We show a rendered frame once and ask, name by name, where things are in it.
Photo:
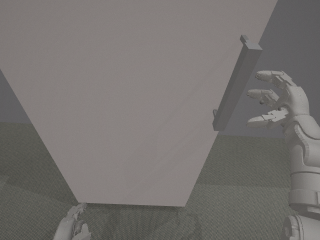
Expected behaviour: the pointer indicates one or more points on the robot right hand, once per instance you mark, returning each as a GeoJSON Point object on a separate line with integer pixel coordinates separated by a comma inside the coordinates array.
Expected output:
{"type": "Point", "coordinates": [293, 100]}

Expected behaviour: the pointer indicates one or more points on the fridge door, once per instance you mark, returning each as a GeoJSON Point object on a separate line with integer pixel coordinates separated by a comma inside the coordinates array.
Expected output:
{"type": "Point", "coordinates": [122, 92]}

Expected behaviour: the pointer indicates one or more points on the robot right forearm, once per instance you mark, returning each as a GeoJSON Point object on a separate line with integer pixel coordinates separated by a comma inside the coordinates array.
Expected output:
{"type": "Point", "coordinates": [302, 136]}

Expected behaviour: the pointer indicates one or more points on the robot left hand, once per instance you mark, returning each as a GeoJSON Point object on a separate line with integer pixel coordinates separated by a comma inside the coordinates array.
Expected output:
{"type": "Point", "coordinates": [68, 229]}

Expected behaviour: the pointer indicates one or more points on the handle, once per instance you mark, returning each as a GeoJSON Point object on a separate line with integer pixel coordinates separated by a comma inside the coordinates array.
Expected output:
{"type": "Point", "coordinates": [242, 71]}

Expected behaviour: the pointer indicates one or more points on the robot right upper arm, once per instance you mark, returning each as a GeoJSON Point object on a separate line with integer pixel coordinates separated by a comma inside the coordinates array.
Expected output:
{"type": "Point", "coordinates": [297, 227]}

